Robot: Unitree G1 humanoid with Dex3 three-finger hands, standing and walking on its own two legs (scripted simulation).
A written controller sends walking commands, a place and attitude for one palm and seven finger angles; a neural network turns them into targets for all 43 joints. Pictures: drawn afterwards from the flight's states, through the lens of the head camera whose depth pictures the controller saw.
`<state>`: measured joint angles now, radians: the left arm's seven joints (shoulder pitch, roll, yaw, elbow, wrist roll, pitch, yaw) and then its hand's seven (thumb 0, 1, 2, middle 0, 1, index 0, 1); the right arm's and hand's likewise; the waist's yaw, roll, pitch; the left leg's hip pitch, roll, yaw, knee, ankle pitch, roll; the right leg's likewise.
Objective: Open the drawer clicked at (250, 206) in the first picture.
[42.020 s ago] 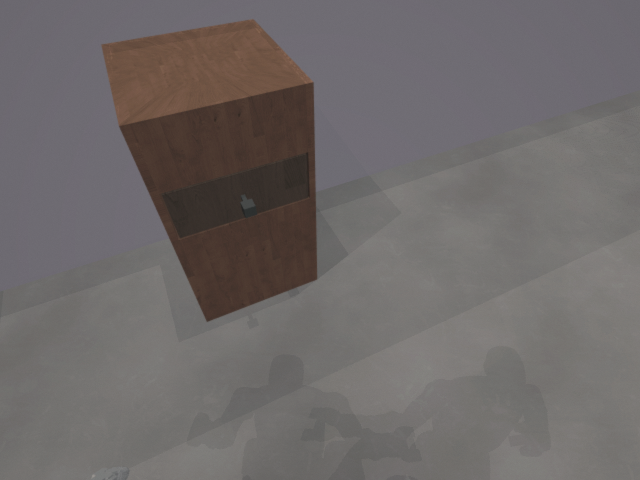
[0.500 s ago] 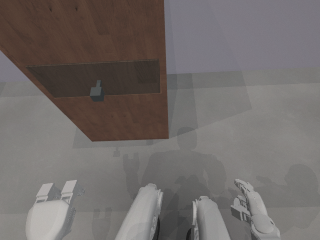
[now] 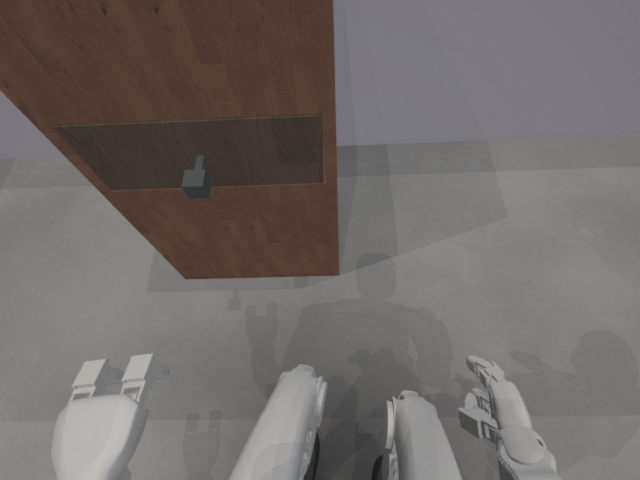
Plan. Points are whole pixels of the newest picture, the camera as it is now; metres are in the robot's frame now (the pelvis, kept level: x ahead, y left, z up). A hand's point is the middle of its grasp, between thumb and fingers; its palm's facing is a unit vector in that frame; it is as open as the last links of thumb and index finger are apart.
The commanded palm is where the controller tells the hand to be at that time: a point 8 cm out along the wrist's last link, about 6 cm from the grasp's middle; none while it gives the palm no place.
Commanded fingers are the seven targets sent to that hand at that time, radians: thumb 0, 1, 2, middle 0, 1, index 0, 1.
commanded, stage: lift the hand off the handle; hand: left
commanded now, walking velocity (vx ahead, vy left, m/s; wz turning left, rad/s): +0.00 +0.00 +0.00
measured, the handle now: (198, 175) +0.51 +0.30 -0.04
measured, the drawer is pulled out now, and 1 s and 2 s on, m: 0.00 0.00 0.00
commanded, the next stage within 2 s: none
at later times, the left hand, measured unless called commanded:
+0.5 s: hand (109, 432) +0.14 +0.27 -0.03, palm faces -0.11 -0.08 -0.99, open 13.8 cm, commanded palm +0.13 +0.26 +0.03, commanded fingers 0.00 -0.50 0.30 -0.30 -1.20 -0.30 -1.20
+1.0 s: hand (93, 424) +0.15 +0.27 +0.01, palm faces -0.10 -0.07 -0.99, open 13.8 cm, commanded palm +0.14 +0.27 +0.06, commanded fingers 0.00 -0.50 0.30 -0.30 -1.20 -0.30 -1.20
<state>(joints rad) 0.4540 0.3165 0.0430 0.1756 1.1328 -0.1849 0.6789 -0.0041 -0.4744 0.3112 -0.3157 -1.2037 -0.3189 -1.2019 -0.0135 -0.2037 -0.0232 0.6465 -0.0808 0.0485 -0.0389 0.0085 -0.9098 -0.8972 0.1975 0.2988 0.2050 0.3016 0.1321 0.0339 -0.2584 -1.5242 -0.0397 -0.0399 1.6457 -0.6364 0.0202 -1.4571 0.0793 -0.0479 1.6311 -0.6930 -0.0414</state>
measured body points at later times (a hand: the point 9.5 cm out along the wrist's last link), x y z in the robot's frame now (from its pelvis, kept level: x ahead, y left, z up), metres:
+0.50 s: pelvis +0.00 +0.01 +0.02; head +0.12 +0.01 +0.46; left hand +0.15 +0.27 +0.03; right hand +0.24 -0.19 -0.10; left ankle +0.05 +0.11 -0.53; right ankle +0.03 -0.10 -0.53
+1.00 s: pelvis +0.01 +0.01 +0.06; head +0.11 +0.00 +0.50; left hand +0.15 +0.27 +0.06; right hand +0.24 -0.20 -0.06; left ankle +0.05 +0.11 -0.53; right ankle +0.03 -0.10 -0.53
